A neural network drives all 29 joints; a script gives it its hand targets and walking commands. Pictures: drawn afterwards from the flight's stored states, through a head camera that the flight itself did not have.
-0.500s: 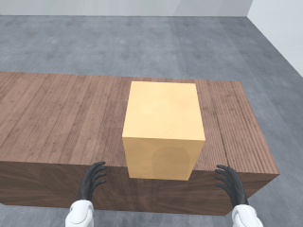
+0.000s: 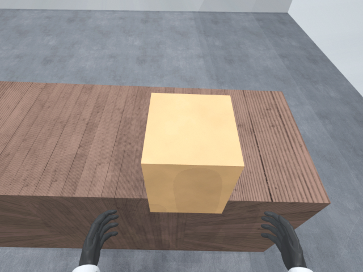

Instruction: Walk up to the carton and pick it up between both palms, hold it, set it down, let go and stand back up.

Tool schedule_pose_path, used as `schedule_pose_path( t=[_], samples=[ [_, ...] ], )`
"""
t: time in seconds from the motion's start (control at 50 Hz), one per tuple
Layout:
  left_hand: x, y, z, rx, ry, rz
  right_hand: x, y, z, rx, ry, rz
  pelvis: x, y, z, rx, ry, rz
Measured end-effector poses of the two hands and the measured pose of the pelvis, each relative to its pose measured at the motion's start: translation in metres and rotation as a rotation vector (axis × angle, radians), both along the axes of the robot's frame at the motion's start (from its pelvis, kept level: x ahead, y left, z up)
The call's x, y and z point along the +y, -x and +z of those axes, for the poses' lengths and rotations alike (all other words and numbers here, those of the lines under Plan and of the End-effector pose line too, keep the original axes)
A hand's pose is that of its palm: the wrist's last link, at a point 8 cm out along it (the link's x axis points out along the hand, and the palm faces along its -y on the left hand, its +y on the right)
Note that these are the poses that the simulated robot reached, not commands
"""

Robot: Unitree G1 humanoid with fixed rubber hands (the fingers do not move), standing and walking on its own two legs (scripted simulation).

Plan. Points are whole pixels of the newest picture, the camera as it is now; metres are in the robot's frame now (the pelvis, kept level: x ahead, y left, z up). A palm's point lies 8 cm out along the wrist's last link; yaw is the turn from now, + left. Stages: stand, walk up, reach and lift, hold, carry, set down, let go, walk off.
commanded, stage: set down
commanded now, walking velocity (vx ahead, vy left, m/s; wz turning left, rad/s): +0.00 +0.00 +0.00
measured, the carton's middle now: (188, 156) +0.42 +0.00 -0.02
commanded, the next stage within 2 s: let go in 0.88 s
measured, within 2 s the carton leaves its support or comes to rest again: neither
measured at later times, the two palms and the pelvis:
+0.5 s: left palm out of the picture +0.16 +0.22 -0.07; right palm (286, 264) +0.18 -0.21 -0.06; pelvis +0.02 +0.00 +0.01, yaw +2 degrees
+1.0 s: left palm (93, 269) +0.17 +0.20 -0.09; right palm (276, 268) +0.17 -0.19 -0.09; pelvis +0.01 +0.00 +0.01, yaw +2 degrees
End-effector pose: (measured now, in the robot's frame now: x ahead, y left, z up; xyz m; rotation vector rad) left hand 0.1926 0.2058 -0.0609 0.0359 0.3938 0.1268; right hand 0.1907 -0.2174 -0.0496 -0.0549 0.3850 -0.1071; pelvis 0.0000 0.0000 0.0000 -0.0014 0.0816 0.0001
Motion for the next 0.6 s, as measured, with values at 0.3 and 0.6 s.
schedule_pose_path(
  t=[0.3, 0.6],
  samples=[
    [0.011, 0.02, -0.002, 0.157, -0.028, 0.004, 0.01, 0.006, -0.006, 0.1, 0.011, 0.016, -0.003, -0.016, 0.005, -0.071, 0.007, 0.023],
    [0.021, 0.041, -0.005, 0.309, -0.061, 0.005, 0.008, 0.017, -0.012, 0.217, 0.055, 0.022, -0.003, -0.021, 0.008, -0.095, 0.008, 0.032]
  ],
)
